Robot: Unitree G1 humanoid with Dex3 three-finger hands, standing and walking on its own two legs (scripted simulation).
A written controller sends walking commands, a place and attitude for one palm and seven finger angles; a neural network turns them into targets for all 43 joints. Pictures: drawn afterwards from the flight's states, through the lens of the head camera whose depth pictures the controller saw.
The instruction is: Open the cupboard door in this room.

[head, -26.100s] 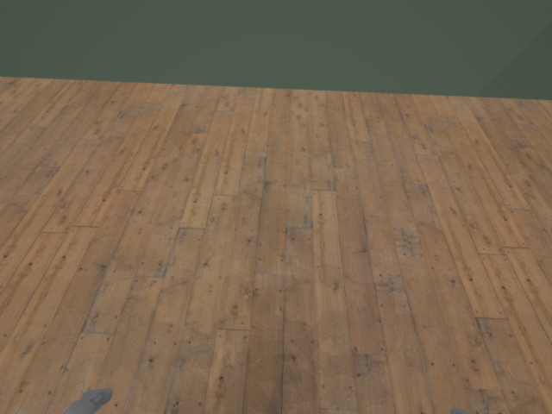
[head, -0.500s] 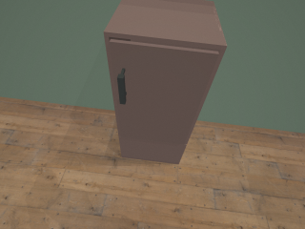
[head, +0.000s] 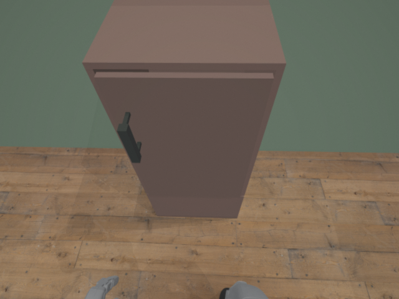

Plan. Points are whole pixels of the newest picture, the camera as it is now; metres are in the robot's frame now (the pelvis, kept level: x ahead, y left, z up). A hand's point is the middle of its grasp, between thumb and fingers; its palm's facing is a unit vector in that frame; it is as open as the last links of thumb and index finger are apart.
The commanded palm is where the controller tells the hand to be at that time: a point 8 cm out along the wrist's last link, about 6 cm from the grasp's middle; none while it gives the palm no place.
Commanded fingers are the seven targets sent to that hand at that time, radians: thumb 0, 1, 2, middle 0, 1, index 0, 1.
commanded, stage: come to a stop and stand still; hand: left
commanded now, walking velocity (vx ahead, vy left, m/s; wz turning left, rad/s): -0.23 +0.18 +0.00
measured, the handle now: (132, 138) +0.48 +0.19 -0.02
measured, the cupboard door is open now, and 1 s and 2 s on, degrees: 0 0 0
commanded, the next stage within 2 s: look again from close up in 0.66 s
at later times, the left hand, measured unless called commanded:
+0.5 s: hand out of the picture -0.03 +0.23 -0.16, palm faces +0.08 -0.97 -0.21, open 7.4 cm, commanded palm none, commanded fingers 0.00 0.90 0.90 -0.20 -0.30 -0.20 -0.30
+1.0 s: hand out of the picture -0.02 +0.16 -0.16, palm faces -0.02 -0.97 -0.24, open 7.3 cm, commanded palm none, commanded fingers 0.00 0.90 0.90 -0.20 -0.30 -0.20 -0.30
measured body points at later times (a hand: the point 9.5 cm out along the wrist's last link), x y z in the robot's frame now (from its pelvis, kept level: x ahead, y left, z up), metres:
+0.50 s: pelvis -0.06 +0.03 +0.02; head -0.06 +0.05 +0.47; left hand -0.03 +0.28 -0.14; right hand -0.02 -0.20 -0.13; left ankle -0.08 +0.15 -0.72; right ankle +0.03 -0.09 -0.69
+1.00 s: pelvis -0.05 -0.02 +0.01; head -0.02 -0.04 +0.46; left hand -0.02 +0.21 -0.14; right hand -0.05 -0.24 -0.16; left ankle -0.06 +0.08 -0.72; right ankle -0.10 -0.09 -0.72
